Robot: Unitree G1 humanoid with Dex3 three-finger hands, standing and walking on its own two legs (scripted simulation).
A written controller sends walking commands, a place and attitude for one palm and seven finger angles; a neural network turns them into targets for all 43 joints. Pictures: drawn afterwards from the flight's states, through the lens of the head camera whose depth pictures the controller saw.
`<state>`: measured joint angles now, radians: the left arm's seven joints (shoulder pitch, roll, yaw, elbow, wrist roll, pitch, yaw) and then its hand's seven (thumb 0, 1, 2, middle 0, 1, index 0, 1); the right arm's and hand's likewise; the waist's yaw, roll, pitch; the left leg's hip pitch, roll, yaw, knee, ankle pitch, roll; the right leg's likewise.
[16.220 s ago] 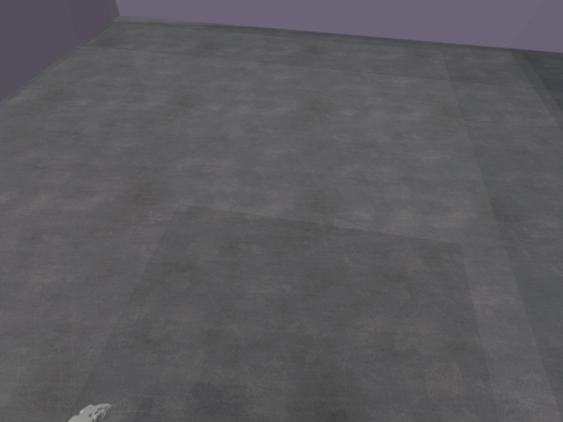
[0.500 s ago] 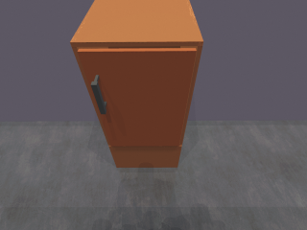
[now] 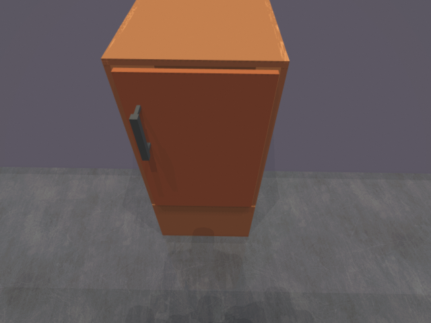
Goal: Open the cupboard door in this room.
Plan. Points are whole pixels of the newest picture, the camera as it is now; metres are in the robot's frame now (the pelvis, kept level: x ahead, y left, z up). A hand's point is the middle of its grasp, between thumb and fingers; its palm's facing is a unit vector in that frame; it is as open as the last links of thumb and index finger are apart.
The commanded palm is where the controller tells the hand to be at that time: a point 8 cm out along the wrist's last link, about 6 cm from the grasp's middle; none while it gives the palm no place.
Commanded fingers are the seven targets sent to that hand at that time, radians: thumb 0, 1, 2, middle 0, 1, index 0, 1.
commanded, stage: look again from close up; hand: left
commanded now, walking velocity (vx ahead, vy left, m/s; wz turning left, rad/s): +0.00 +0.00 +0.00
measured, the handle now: (142, 133) +0.57 +0.24 -0.02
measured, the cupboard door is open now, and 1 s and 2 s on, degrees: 0 0 0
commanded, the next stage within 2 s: raise the hand with hooked fingers in 0.22 s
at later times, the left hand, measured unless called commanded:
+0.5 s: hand (110, 298) +0.17 +0.21 -0.04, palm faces +0.26 -0.96 -0.12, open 7.5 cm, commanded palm +0.10 +0.25 -0.06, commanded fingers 0.00 0.67 0.80 -0.22 -0.45 -0.22 -0.45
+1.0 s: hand (99, 302) +0.16 +0.23 -0.05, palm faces +0.01 -1.00 -0.05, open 10.2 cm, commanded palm +0.13 +0.28 -0.04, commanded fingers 0.00 0.08 0.55 -0.26 -0.82 -0.26 -0.82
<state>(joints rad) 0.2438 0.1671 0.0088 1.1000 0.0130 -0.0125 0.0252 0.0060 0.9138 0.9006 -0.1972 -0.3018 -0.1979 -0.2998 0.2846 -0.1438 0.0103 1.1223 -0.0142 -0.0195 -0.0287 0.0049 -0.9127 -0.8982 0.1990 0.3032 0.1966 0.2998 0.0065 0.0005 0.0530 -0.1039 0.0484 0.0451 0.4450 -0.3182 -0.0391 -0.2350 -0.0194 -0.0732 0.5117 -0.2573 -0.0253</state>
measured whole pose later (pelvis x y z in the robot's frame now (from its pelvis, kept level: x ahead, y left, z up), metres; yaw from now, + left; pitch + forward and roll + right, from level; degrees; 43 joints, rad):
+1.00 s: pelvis -0.06 +0.02 -0.10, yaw +3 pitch +14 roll -3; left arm 0.31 0.25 0.20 -0.02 -0.27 -0.36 -0.33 0.01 0.30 0.65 -0.24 -0.68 -0.24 -0.68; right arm 0.20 -0.18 0.05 0.52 0.02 -0.22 -0.03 0.01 -0.91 -0.90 0.20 0.30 0.20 0.30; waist 0.03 0.01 -0.11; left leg -0.93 0.04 -0.04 1.26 -0.59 -0.01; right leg -0.97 -0.07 -0.13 1.18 -0.46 -0.01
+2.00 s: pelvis -0.03 +0.02 -0.06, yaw +2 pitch +13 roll -2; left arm -0.02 0.42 0.46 0.40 -0.36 -0.30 -0.51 -0.01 -0.50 0.30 -0.30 -1.20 -0.30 -1.20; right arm 0.28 -0.28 0.04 0.55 0.03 -0.20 -0.06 0.01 -0.91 -0.90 0.20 0.30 0.20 0.30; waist -0.02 0.01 -0.09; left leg -0.74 0.04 0.00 1.03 -0.53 0.00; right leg -0.80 -0.05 -0.09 0.96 -0.40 0.00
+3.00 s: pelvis -0.04 +0.02 -0.07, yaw +1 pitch +15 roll -1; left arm -0.37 0.48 0.49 0.75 -0.27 -0.35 -0.50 -0.01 -0.50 0.30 -0.30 -1.20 -0.30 -1.20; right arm 0.31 -0.28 0.04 0.57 0.02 -0.14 -0.06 0.01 -0.91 -0.90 0.20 0.30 0.20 0.30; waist -0.06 0.00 -0.09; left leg -0.80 0.05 0.01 1.04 -0.51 -0.01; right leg -0.87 -0.04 -0.08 0.98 -0.38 -0.01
